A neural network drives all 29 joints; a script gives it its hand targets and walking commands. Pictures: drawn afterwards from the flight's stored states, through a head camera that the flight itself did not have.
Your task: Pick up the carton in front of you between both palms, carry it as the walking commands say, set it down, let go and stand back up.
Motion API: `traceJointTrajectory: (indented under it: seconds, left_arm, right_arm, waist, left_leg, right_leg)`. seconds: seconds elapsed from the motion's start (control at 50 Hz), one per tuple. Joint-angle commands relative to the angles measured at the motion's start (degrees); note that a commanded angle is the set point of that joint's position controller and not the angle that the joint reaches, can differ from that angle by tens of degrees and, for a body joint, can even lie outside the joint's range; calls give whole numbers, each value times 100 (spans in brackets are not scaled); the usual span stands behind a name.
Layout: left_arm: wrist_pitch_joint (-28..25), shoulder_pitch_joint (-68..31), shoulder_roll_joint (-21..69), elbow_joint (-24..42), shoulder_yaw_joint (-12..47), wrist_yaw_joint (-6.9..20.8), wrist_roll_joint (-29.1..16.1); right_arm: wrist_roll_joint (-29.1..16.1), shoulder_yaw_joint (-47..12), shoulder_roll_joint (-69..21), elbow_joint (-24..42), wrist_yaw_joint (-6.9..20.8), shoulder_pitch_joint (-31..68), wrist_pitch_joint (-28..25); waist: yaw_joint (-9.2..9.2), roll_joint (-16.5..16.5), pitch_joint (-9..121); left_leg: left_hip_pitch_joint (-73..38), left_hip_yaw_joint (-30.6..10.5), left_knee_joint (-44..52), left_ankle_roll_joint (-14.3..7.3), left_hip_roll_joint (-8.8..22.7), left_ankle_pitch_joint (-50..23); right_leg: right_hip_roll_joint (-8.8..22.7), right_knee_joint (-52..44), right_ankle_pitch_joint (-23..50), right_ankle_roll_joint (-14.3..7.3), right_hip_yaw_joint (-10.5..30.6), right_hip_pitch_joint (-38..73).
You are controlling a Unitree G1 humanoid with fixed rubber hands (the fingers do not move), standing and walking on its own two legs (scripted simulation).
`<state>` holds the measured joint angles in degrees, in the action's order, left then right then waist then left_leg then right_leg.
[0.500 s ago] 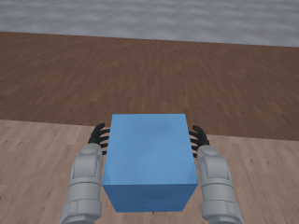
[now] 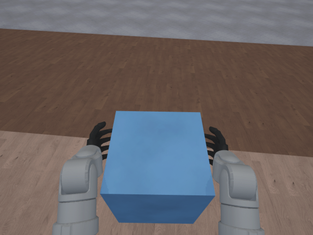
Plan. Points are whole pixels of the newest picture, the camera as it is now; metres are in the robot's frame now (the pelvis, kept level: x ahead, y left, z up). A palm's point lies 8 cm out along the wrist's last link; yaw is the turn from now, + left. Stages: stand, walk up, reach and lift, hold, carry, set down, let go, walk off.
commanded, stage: carry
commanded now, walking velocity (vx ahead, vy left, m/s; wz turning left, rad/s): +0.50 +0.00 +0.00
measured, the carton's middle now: (157, 170) +0.28 +0.00 +0.02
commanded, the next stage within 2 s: none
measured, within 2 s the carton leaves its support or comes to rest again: neither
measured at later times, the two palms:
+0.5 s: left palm (97, 86) +0.56 +0.20 +0.08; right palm (184, 88) +0.55 -0.10 +0.08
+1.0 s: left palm (115, 44) +0.88 +0.18 +0.08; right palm (179, 45) +0.91 -0.12 +0.07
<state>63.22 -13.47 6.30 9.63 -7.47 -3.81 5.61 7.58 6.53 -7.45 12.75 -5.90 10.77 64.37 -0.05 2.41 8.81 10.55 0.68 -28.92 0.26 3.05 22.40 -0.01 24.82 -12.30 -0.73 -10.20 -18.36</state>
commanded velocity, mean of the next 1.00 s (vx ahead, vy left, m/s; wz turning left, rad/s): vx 0.50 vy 0.00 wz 0.00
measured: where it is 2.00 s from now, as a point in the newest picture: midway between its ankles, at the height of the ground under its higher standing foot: (141, 117)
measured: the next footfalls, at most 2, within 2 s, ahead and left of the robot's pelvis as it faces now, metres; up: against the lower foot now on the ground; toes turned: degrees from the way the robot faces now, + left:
left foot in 0.32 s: +0.33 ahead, +0.13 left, +0.00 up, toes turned +14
right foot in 0.78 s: +0.66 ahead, -0.06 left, +0.00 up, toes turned -11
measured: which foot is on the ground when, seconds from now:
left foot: down 0.00-0.00, up 0.02-0.30, down 0.32-0.80, up 0.82-1.00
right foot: down 0.00-0.34, up 0.36-0.76, down 0.78-1.00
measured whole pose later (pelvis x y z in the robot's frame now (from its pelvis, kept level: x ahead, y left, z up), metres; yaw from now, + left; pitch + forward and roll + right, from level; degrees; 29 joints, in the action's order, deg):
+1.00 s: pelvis +0.62 +0.01 +0.01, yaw +3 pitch +4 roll +1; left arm 66.4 -11.3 8.0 16.1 -7.7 -4.8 5.7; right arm 6.8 7.3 -7.9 16.8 -5.1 11.1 67.7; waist -2.1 0.6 1.4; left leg 33.1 3.7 -62.8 -1.4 5.5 16.3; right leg 1.7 23.2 -12.4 -4.7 -14.5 -15.3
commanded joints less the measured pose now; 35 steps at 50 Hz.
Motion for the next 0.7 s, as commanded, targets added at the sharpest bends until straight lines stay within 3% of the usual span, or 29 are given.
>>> traceJointTrajectory:
  seconds: [0.0, 0.02, 0.04, 0.06, 0.08, 0.14, 0.22, 0.26, 0.28, 0.3, 0.32, 0.34, 0.36, 0.38, 0.4, 0.42, 0.48, 0.56, 0.68]
  left_arm:
    - [283, -2102, 5103, 491, 4032, 1236, -2015]
    - [336, -2126, 5116, 627, 3998, 1194, -1917]
    - [405, -2201, 5213, 827, 4052, 1164, -1910]
    - [460, -2197, 5402, 998, 4097, 1156, -1984]
    - [482, -2249, 5456, 1227, 4143, 1158, -2056]
    - [578, -2551, 5322, 1568, 4258, 1188, -2295]
    - [735, -2286, 5048, 1522, 4247, 1256, -2371]
    - [801, -2258, 4944, 1479, 4218, 1274, -2369]
    - [834, -2261, 4887, 1476, 4208, 1283, -2359]
    - [867, -2261, 4780, 1430, 4180, 1296, -2345]
    - [923, -2394, 4716, 1478, 4201, 1315, -2362]
    - [964, -2546, 4809, 1428, 4236, 1329, -2417]
    - [938, -2574, 4935, 1330, 4228, 1356, -2412]
    - [890, -2614, 5079, 1322, 4216, 1386, -2425]
    - [833, -2621, 5247, 1312, 4245, 1398, -2438]
    - [767, -2590, 5371, 1322, 4272, 1394, -2416]
    - [598, -2494, 5575, 1363, 4305, 1305, -2297]
    - [548, -2123, 5391, 1402, 4261, 1150, -2053]
    - [690, -1878, 5215, 1304, 4216, 1204, -2030]
  right_arm:
    - [-2465, -4128, -4906, 885, 1508, 3004, 262]
    - [-2528, -4189, -4939, 953, 1565, 3133, 347]
    - [-2577, -4172, -5011, 895, 1608, 3097, 401]
    - [-2621, -4142, -5042, 903, 1629, 2958, 435]
    - [-2656, -4148, -5083, 988, 1635, 2897, 451]
    - [-2681, -4159, -5104, 1180, 1564, 2950, 490]
    - [-2470, -4019, -4867, 1213, 1432, 2616, 601]
    - [-2392, -3942, -4785, 1145, 1418, 2509, 654]
    - [-2359, -3899, -4733, 1068, 1419, 2448, 675]
    - [-2322, -3835, -4673, 977, 1415, 2389, 694]
    - [-2220, -3769, -4580, 881, 1409, 2350, 698]
    - [-2198, -3764, -4661, 781, 1407, 2430, 693]
    - [-2296, -3814, -4818, 899, 1411, 2513, 685]
    - [-2343, -3889, -5031, 977, 1421, 2645, 650]
    - [-2402, -3959, -5226, 1090, 1443, 2791, 600]
    - [-2467, -4036, -5380, 1197, 1467, 2922, 547]
    - [-2655, -4186, -5442, 1397, 1535, 3054, 460]
    - [-2708, -4209, -5158, 1428, 1612, 2765, 471]
    - [-2481, -4055, -4914, 1125, 1631, 2294, 571]
  waist:
    - [-141, -1850, 1339]
    - [-169, -1684, 979]
    - [-177, -1218, 830]
    - [-166, -764, 859]
    - [-165, -568, 865]
    - [-142, -861, 775]
    - [-128, -1165, 631]
    - [-41, -1029, 720]
    - [8, -805, 942]
    - [110, -445, 1252]
    - [181, 913, 1469]
    - [152, 1506, 1428]
    - [131, 926, 1380]
    - [141, 491, 1329]
    - [122, -2, 1261]
    - [96, -89, 1225]
    - [100, 279, 1221]
    - [94, 464, 974]
    - [134, 669, 348]
  left_leg:
    - [3122, 735, -2149, 11, -93, 360]
    - [3779, 337, -2610, -82, 0, 885]
    - [3938, 225, -2960, -130, 201, 946]
    - [3908, 197, -2992, -130, 323, 785]
    - [3778, 216, -2638, -107, 382, 538]
    - [2923, 614, -1448, 23, 199, -401]
    - [1667, 1171, -263, -10, -97, -1315]
    - [363, 1570, 121, -75, -317, -1713]
    - [-550, 1760, 156, -147, -447, -1456]
    - [-1658, 1101, 190, -224, 24, -1047]
    - [-2169, -1695, 1277, -759, 1672, 358]
    - [-2610, -3214, 1815, -1343, 2382, 53]
    - [-2464, -2829, 1659, -1358, 2361, -586]
    - [-2171, -2279, 1539, -1259, 2133, -1224]
    - [-1854, -1764, 1535, -1083, 2018, -1402]
    - [-1586, -1273, 1637, -903, 1856, -1623]
    - [-1514, -367, 1738, -765, 1514, -2069]
    - [-1749, 319, 1722, -763, 1214, -2788]
    - [-1702, 865, 1514, -600, 1077, -3720]
  right_leg:
    - [2325, -1166, -1131, -899, 3327, 3602]
    - [2670, -1206, -480, -1331, 3867, 3471]
    - [2652, -1148, 97, -1373, 3605, 3314]
    - [2513, -1150, 266, -1221, 3123, 3227]
    - [2359, -1284, 157, -1021, 2680, 3076]
    - [1742, -1379, 526, -667, 1387, 2467]
    - [1479, -1153, 1008, -463, 555, 1781]
    - [1305, -431, 1307, -275, 122, 1189]
    - [1102, 349, 1652, -161, -181, 812]
    - [930, 1408, 1257, 36, -283, 100]
    - [384, 3155, -66, 338, -315, -993]
    - [37, 4245, -1523, 298, 315, -2135]
    - [472, 4796, -1451, 132, 792, -2428]
    - [663, 4902, -1256, 21, 876, -2460]
    - [833, 4663, -906, -25, 956, -2390]
    - [927, 4248, -586, -24, 974, -2199]
    - [751, 3393, -181, 51, 632, -1984]
    - [583, 2029, 400, 129, 263, -2056]
    - [290, 470, 1160, -44, -279, -1269]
